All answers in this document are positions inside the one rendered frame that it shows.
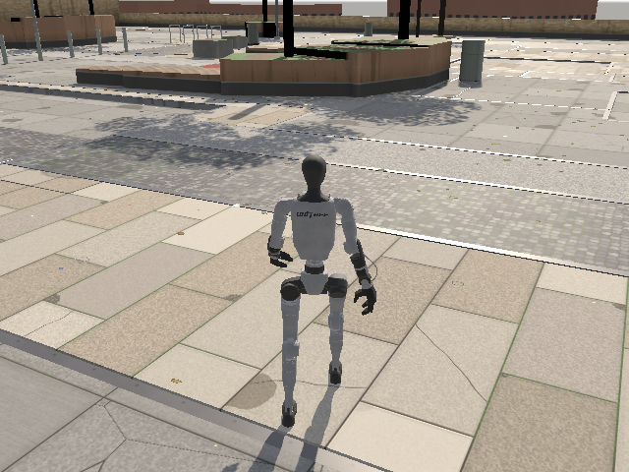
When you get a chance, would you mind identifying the right robot upper arm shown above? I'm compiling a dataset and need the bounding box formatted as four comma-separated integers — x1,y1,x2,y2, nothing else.
334,198,360,255

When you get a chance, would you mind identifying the robot left thigh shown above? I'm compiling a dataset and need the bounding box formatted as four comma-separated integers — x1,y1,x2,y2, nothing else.
280,276,301,359

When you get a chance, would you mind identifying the robot left foot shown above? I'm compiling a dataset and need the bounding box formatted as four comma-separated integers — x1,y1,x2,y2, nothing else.
282,399,297,428

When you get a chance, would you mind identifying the left robot upper arm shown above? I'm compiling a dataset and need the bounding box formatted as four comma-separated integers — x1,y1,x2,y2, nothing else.
269,198,294,249

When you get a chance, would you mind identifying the robot left hand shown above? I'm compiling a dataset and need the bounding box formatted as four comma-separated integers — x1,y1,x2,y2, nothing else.
270,251,293,267

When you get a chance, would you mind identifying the left robot forearm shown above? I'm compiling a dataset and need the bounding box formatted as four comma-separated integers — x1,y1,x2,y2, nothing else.
267,235,281,260

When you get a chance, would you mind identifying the right robot forearm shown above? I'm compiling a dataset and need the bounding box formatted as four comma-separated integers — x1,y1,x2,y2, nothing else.
350,239,373,289

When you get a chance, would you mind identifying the robot right hand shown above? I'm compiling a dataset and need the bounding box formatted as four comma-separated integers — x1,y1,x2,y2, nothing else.
354,286,376,315

